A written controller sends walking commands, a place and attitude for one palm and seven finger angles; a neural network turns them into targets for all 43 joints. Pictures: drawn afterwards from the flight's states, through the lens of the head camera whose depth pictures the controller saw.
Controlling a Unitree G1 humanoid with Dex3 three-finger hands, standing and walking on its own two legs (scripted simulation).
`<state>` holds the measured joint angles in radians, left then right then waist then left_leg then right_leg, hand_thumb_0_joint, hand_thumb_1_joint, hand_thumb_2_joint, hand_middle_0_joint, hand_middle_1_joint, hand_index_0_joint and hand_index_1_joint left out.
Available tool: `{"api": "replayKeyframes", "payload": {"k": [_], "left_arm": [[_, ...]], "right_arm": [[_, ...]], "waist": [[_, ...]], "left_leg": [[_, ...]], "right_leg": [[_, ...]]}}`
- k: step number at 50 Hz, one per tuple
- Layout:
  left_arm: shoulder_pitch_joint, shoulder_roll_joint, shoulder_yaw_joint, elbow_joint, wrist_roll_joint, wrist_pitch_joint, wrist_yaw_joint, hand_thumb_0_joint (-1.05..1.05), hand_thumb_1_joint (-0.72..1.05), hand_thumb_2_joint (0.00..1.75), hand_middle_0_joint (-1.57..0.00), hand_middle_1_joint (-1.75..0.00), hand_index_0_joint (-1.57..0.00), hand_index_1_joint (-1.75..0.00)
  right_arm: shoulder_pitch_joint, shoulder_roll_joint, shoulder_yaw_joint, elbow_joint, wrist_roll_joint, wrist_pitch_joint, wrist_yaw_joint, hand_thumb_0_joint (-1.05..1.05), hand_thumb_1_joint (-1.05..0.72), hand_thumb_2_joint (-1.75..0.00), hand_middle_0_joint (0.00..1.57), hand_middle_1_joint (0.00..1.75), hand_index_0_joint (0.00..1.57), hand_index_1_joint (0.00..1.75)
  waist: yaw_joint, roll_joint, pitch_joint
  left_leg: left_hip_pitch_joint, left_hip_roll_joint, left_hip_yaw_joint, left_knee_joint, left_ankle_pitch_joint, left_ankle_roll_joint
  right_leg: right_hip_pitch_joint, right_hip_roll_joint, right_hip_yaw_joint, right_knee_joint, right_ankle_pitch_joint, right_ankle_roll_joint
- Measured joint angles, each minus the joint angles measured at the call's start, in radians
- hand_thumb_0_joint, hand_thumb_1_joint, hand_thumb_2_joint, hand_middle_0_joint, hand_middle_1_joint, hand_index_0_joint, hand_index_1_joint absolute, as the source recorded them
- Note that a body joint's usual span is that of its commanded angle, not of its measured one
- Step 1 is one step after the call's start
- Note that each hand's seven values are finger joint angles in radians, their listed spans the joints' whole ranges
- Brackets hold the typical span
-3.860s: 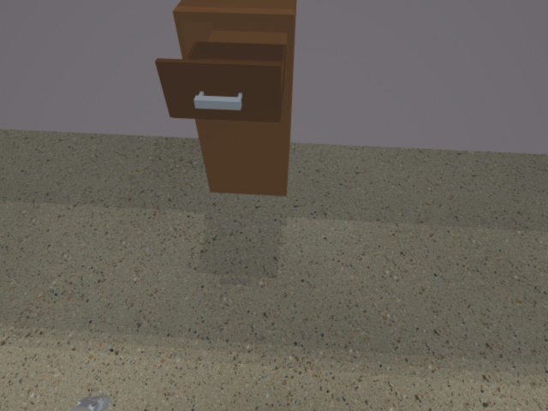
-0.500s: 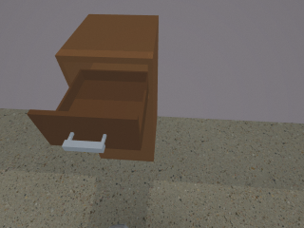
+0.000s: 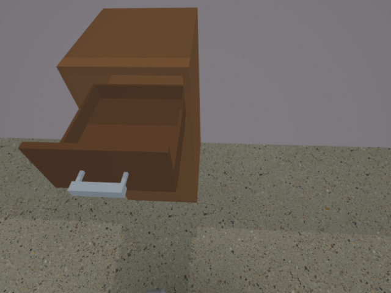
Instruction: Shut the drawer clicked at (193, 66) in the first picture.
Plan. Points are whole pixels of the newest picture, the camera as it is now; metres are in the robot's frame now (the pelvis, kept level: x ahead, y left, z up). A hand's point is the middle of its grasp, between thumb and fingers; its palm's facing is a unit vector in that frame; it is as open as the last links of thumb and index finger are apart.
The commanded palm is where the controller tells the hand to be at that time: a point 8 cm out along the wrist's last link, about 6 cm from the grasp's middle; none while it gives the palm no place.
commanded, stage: come to a stop and stand still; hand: left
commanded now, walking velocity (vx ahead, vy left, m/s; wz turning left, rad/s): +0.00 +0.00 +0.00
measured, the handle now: (100, 182) +0.36 +0.27 -0.02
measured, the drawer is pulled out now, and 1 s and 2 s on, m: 0.29 0.29 0.29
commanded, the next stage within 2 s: look again from close up in 0.74 s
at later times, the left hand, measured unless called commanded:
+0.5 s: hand out of the picture -0.04 +0.14 -0.16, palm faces +0.09 -0.98 -0.20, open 7.3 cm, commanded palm none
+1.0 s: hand out of the picture -0.07 +0.18 -0.18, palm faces +0.06 -0.98 -0.19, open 7.4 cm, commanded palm none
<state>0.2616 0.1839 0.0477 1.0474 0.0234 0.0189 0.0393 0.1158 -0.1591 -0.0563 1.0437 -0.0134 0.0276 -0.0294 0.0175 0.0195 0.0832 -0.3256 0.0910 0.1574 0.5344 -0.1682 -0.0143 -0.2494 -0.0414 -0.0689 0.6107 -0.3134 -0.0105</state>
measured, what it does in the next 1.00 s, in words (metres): steps on the spot: left foot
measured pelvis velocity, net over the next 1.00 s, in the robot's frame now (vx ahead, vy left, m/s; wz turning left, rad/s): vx -0.07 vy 0.01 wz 0.04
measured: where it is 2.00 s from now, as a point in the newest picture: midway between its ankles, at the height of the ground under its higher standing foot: outside the picture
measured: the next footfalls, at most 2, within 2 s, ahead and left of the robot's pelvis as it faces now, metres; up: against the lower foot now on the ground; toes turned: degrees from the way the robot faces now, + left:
left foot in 0.26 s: -0.02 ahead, +0.12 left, +0.00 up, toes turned +4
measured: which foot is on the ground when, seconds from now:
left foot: up 0.00-0.24, down 0.26-1.00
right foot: down 0.00-1.00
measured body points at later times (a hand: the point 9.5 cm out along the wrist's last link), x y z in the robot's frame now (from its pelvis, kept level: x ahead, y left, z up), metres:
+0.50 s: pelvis -0.05 -0.03 +0.01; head -0.05 -0.04 +0.46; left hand -0.05 +0.20 -0.14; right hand -0.09 -0.24 -0.15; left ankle -0.06 +0.12 -0.73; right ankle +0.01 -0.10 -0.73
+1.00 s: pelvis -0.07 +0.01 +0.00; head -0.08 +0.01 +0.45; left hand -0.07 +0.23 -0.16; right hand -0.09 -0.22 -0.16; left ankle -0.06 +0.12 -0.73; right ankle +0.01 -0.10 -0.73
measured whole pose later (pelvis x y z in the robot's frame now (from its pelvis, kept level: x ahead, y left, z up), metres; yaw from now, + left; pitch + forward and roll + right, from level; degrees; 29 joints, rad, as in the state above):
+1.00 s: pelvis -0.07 +0.01 +0.00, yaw +2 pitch +0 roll -1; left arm 0.35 0.15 0.01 1.05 0.02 0.02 0.04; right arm 0.39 -0.14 -0.04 1.03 -0.03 0.03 -0.03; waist -0.03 0.01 -0.03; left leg -0.32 0.03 0.02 0.64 -0.33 0.02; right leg -0.36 -0.01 -0.11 0.55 -0.18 -0.03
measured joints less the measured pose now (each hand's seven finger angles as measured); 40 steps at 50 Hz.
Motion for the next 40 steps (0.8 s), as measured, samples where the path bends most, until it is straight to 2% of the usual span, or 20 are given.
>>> {"api": "replayKeyframes", "payload": {"k": [3,7,9,12,14,16,19,30,40], "left_arm": [[-0.003,-0.004,-0.009,-0.005,0.003,-0.002,-0.001,0.0,0.91,0.9,-0.2,-0.3,-0.2,-0.3],[-0.014,-0.017,-0.018,-0.005,0.001,-0.004,-0.006,0.0,0.91,0.9,-0.2,-0.3,-0.2,-0.3],[-0.025,-0.025,-0.022,-0.004,-0.001,-0.007,-0.008,0.0,0.91,0.9,-0.2,-0.3,-0.2,-0.3],[-0.039,-0.03,-0.022,0.004,-0.008,-0.014,-0.006,0.01,0.92,0.9,-0.2,-0.3,-0.2,-0.3],[-0.056,-0.027,-0.021,0.016,-0.015,-0.015,-0.006,0.01,0.93,0.9,-0.2,-0.3,-0.2,-0.3],[-0.066,-0.018,-0.017,0.028,-0.019,-0.015,-0.006,0.0,0.94,0.9,-0.2,-0.3,-0.2,-0.3],[-0.059,-0.013,-0.018,0.044,-0.021,-0.013,-0.01,0.0,0.94,0.9,-0.2,-0.3,-0.2,-0.3],[0.037,-0.043,-0.018,0.085,-0.016,-0.002,-0.012,0.0,0.92,0.9,-0.2,-0.3,-0.2,-0.3],[0.075,-0.071,-0.019,0.09,-0.013,-0.007,-0.012,0.01,0.91,0.9,-0.2,-0.3,-0.2,-0.3]], "right_arm": [[0.033,-0.02,-0.009,0.016,0.001,0.03,0.007,-0.01,-0.93,-0.89,0.2,0.3,0.21,0.3],[0.076,-0.031,-0.005,0.039,-0.001,0.033,0.01,0.0,-0.92,-0.89,0.2,0.29,0.2,0.3],[0.099,-0.03,0.0,0.048,0.0,0.027,0.007,0.0,-0.92,-0.89,0.2,0.29,0.2,0.3],[0.135,-0.023,0.012,0.066,-0.001,0.015,0.001,0.0,-0.92,-0.89,0.2,0.29,0.2,0.3],[0.151,-0.009,0.021,0.088,-0.003,0.005,-0.005,0.0,-0.92,-0.89,0.2,0.29,0.2,0.3],[0.166,0.011,0.033,0.106,-0.006,0.0,-0.006,0.0,-0.92,-0.89,0.2,0.29,0.2,0.3],[0.195,0.029,0.043,0.121,-0.007,-0.004,-0.004,0.0,-0.91,-0.89,0.2,0.29,0.2,0.3],[0.264,0.058,0.046,0.113,-0.013,0.0,-0.004,0.0,-0.91,-0.89,0.2,0.29,0.2,0.3],[0.297,0.077,0.046,0.108,-0.013,-0.009,-0.009,0.0,-0.91,-0.89,0.2,0.29,0.2,0.3]], "waist": [[-0.007,0.017,-0.025],[-0.013,0.011,-0.046],[-0.018,0.009,-0.051],[-0.023,0.013,-0.057],[-0.028,0.005,-0.05],[-0.018,-0.017,-0.04],[-0.012,-0.025,-0.041],[-0.018,-0.022,-0.068],[-0.012,-0.041,-0.08]], "left_leg": [[-0.025,-0.016,-0.063,0.111,-0.177,0.004],[-0.01,-0.034,-0.105,0.229,-0.217,0.008],[0.032,-0.035,-0.11,0.194,-0.22,0.005],[0.124,-0.027,-0.12,0.034,-0.155,0.006],[0.155,-0.021,-0.134,-0.043,-0.136,-0.017],[0.165,-0.024,-0.131,-0.067,-0.11,-0.036],[0.18,-0.024,-0.127,-0.103,-0.078,-0.04],[0.158,-0.028,-0.122,-0.109,-0.062,-0.013],[0.122,-0.046,-0.125,-0.088,-0.057,-0.005]], "right_leg": [[0.012,0.011,-0.022,-0.023,0.009,-0.033],[0.022,0.025,-0.03,-0.087,0.053,-0.053],[0.018,0.035,-0.038,-0.105,0.07,-0.059],[-0.001,0.057,-0.058,-0.11,0.083,-0.065],[-0.008,0.063,-0.074,-0.113,0.09,-0.065],[0.006,0.062,-0.071,-0.146,0.115,-0.064],[0.023,0.065,-0.067,-0.189,0.147,-0.064],[0.012,0.068,-0.057,-0.227,0.186,-0.057],[-0.019,0.055,-0.047,-0.215,0.188,-0.042]]}}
